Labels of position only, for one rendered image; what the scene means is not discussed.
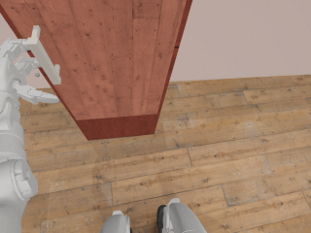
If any left robot forearm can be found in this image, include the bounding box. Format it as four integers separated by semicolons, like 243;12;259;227
0;90;27;163

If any right robot shin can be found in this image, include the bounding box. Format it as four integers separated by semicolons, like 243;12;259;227
161;198;180;233

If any cupboard door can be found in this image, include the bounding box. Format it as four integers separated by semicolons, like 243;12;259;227
0;0;187;120

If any handle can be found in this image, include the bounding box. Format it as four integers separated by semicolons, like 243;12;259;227
26;25;61;85

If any robot right foot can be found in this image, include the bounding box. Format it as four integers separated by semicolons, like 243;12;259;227
156;205;166;233

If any robot left hand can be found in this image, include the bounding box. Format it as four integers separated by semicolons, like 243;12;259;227
0;38;59;105

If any robot left upper arm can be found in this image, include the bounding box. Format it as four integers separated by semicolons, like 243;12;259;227
0;158;38;233

